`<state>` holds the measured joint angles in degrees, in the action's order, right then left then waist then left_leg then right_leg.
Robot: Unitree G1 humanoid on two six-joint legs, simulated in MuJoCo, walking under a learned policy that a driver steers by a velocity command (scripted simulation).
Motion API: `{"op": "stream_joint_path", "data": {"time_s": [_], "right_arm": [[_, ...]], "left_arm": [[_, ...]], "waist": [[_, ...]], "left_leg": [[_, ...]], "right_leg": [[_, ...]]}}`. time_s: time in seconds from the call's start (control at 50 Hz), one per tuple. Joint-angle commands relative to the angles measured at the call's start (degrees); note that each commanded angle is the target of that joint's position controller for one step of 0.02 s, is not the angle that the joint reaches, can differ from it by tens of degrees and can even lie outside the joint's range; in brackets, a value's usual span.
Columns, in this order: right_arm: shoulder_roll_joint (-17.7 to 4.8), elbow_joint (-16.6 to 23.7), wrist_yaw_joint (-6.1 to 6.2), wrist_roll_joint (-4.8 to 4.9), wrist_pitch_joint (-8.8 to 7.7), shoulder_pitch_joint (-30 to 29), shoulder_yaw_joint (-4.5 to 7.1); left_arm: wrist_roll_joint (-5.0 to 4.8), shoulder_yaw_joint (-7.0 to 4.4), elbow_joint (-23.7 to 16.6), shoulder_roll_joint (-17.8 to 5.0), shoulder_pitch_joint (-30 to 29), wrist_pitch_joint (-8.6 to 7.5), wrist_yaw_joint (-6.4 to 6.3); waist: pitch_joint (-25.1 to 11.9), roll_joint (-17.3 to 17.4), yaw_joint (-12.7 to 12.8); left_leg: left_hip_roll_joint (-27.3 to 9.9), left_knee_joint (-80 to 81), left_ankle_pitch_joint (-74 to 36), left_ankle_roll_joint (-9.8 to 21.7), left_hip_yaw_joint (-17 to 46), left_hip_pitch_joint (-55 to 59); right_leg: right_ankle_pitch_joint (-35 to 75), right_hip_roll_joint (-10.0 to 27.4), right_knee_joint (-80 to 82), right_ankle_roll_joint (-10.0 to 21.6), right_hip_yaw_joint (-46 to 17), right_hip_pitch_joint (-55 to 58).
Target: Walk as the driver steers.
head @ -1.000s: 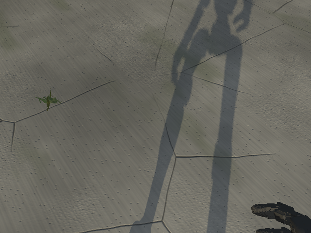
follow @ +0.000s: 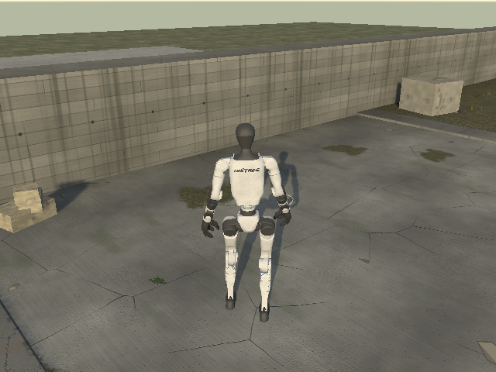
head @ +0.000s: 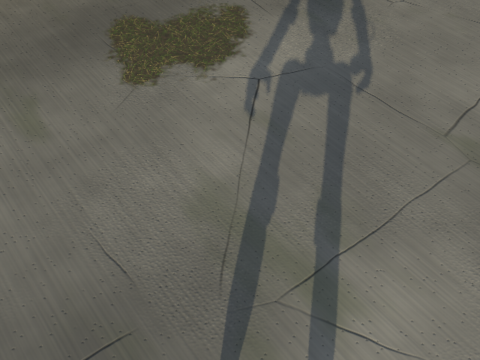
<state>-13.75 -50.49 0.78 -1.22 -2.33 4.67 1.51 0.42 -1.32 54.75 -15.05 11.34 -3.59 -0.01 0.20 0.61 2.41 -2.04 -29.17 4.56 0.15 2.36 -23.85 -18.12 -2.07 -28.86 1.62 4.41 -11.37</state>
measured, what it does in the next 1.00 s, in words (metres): stands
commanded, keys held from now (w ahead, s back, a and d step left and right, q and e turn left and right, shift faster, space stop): shift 1.00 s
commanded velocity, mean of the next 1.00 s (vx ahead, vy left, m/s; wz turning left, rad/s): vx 0.02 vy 0.00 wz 0.00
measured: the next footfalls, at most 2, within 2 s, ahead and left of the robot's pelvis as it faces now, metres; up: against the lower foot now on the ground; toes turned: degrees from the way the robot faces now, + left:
left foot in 1.74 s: +0.24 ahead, +0.18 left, +0.00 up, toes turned +6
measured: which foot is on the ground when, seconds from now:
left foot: down 0.00-1.00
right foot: down 0.00-1.00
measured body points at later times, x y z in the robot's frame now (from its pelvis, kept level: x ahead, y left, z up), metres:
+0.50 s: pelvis +0.03 +0.01 +0.00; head +0.05 +0.02 +0.45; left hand +0.05 +0.27 -0.15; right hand +0.16 -0.24 -0.13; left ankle +0.10 +0.12 -0.73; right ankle -0.03 -0.11 -0.73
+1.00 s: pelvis +0.03 +0.01 +0.00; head +0.04 +0.01 +0.45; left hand +0.01 +0.24 -0.16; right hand +0.11 -0.24 -0.15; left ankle +0.10 +0.12 -0.73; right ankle -0.03 -0.11 -0.73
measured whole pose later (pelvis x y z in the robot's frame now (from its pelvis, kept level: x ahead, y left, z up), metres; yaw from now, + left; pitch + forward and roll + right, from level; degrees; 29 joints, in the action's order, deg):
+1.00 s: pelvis +0.03 +0.01 +0.00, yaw +0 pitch -1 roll +0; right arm -11.2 -63.0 2.2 0.2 1.2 6.0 2.8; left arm 0.4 -1.1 63.4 -9.5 18.7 -1.0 -2.4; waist 2.0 0.2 0.3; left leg 0.6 -29.1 9.1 0.5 1.1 -19.1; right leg -21.0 0.6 -28.8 0.2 2.9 -7.0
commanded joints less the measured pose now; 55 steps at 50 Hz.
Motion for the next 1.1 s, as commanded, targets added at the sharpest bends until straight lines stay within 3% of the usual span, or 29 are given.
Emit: {"op": "stream_joint_path", "data": {"time_s": [0.02,0.06,0.08,0.12,0.24,0.38,0.62,1.1], "right_arm": [[-5.5,1.0,0.26,-0.06,0.44,2.8,1.33],[-5.5,1.1,-0.14,0.54,1.11,-0.8,1.23],[-5.8,1.6,-0.23,0.68,1.15,-2.6,1.32],[-6.7,0.9,-0.12,0.83,0.86,-2.6,1.66],[-5.6,-1.7,0.67,1.31,0.89,-1.0,2.03],[-4.7,-3.1,0.98,1.35,2.24,-2.2,2.43],[-4.0,-6.3,1.27,1.17,3.17,-2.4,2.59],[-2.9,-11.1,1.66,1.45,3.06,0.7,2.04]], "left_arm": [[0.21,-0.05,0.6,-2.3,8.9,0.49,-0.87],[-0.08,-0.52,0.4,-4.0,5.3,2.87,-1.53],[0.23,-0.77,0.6,-4.9,4.1,3.76,-1.75],[0.51,-0.86,1.3,-4.9,3.4,4.36,-1.97],[-0.03,-0.85,3.6,-3.9,3.2,3.56,-1.98],[0.05,-0.81,5.5,-3.0,4.4,3.82,-2.3],[0.13,-0.6,6.9,-1.6,7.3,2.71,-2.53],[-0.08,-0.6,8.2,1.1,13.0,2.23,-2.53]], "waist": [[-9.9,9.6,0.4],[-8.0,7.1,0.9],[-5.6,5.6,0.7],[-4.7,4.4,0.3],[-6.7,1.0,-1.0],[-3.5,0.0,-1.1],[0.9,-0.7,-1.8],[1.8,-0.9,-2.1]], "left_leg": [[-12.6,3.6,-27.3,13.0,13.3,19.2],[-9.3,5.8,-7.0,10.0,12.3,12.9],[-7.2,6.2,-2.5,7.9,10.3,9.7],[-4.9,5.3,-3.0,5.8,7.7,8.8],[-3.4,0.7,-16.1,6.7,4.7,14.7],[-1.7,1.0,-8.6,6.1,2.9,13.3],[-0.1,2.7,-0.2,4.0,1.8,14.2],[0.2,3.1,-1.4,3.6,1.6,14.1]], "right_leg": [[-5.0,2.6,-5.1,-1.5,-2.8,-8.3],[-1.5,3.6,-1.3,-1.5,-3.5,-5.4],[-0.1,3.6,0.5,-1.3,-3.4,-4.2],[1.8,3.7,1.7,-1.0,-3.3,-2.5],[6.5,4.3,2.4,-1.1,-3.2,-2.6],[5.0,4.6,3.4,-0.5,-3.2,-3.9],[-1.8,5.5,7.2,-0.1,-4.2,-7.5],[1.1,4.8,7.9,-0.2,-3.5,-6.0]]}}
